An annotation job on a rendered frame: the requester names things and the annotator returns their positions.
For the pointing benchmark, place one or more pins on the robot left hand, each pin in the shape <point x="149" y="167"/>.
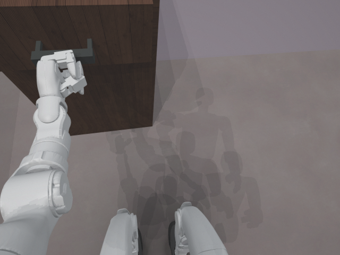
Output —
<point x="49" y="77"/>

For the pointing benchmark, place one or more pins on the cabinet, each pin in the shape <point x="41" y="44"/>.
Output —
<point x="116" y="97"/>

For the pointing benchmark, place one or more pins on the robot right shin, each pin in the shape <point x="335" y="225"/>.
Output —
<point x="182" y="247"/>

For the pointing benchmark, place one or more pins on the robot shin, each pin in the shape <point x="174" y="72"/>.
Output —
<point x="134" y="244"/>
<point x="182" y="247"/>

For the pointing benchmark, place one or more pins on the left robot forearm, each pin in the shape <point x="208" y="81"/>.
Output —
<point x="51" y="146"/>

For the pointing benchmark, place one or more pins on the drawer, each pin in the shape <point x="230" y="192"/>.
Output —
<point x="121" y="30"/>

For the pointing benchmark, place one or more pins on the robot left upper arm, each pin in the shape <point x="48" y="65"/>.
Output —
<point x="32" y="204"/>

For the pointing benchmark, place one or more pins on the robot left shin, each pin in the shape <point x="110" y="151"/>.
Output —
<point x="134" y="244"/>

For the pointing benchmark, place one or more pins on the handle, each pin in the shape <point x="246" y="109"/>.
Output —
<point x="85" y="56"/>

